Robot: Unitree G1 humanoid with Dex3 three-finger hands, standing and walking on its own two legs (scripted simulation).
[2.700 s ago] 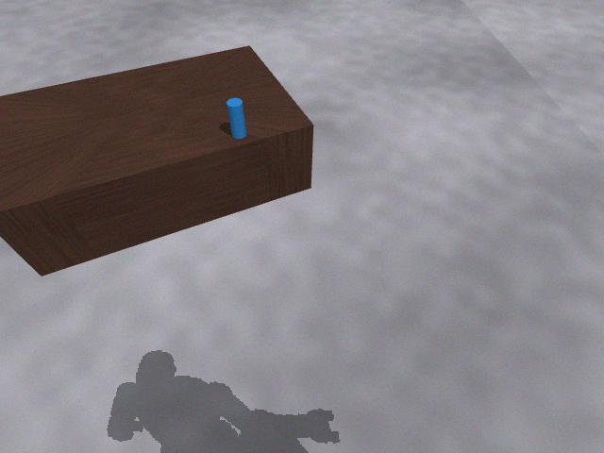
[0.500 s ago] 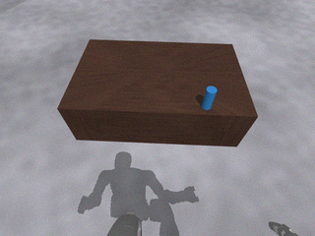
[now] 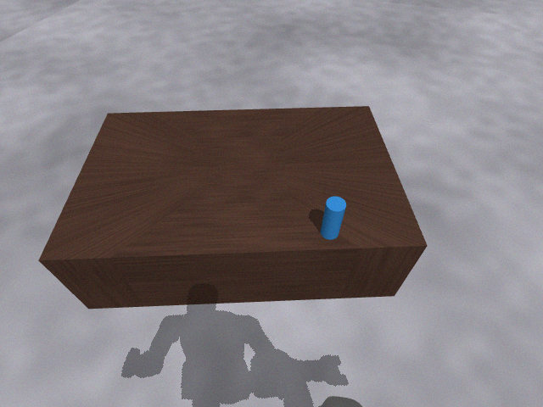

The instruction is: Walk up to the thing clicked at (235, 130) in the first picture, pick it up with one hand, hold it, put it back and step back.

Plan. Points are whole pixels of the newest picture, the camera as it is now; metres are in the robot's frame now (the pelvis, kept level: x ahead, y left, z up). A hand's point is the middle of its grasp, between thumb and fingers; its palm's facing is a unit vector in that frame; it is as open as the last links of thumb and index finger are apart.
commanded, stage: walk up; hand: right
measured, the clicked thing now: (332, 218) +0.67 -0.19 -0.32
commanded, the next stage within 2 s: none
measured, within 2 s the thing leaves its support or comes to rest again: neither
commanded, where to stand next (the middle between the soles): +0.29 -0.02 m, yaw +1 degrees
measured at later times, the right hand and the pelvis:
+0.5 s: hand (440, 337) +0.24 -0.28 -0.11, palm faces -0.04 +0.91 -0.42, open 7.4 cm; pelvis +0.15 -0.01 +0.01, yaw +1 degrees
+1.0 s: hand (436, 331) +0.27 -0.31 -0.16, palm faces -0.08 +0.94 -0.34, open 7.4 cm; pelvis +0.20 -0.05 +0.00, yaw +2 degrees
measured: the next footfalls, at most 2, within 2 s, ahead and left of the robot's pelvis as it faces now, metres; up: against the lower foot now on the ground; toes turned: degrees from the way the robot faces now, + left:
left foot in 0.34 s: +0.24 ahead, +0.09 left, +0.00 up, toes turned +4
right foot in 0.70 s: +0.32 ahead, -0.18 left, +0.00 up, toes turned -1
